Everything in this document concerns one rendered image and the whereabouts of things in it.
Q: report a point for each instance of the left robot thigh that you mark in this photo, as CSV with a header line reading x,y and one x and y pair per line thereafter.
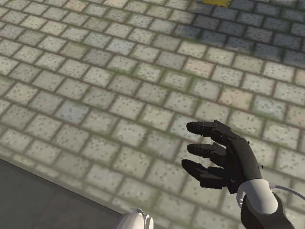
x,y
134,221

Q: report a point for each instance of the robot left shin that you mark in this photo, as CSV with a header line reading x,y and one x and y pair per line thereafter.
x,y
136,210

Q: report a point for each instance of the right robot forearm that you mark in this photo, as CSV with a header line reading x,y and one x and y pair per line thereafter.
x,y
260,207

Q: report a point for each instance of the right robot hand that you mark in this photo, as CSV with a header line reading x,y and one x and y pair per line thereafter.
x,y
238,161

